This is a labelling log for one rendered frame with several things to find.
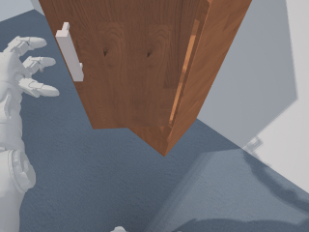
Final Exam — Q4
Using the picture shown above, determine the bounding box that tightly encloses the robot left shin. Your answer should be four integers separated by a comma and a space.
114, 226, 125, 230

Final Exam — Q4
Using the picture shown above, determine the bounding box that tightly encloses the robot left forearm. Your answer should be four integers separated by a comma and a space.
0, 81, 25, 153

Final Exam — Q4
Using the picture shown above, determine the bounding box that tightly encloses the cupboard door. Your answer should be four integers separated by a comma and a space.
39, 0, 200, 130

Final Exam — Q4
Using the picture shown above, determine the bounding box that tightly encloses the robot left upper arm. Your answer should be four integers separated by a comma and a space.
0, 149, 36, 232

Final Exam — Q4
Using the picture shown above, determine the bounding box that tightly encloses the handle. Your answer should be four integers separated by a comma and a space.
55, 22, 84, 82

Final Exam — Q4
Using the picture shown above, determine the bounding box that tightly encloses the left robot hand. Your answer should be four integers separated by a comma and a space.
0, 36, 60, 98

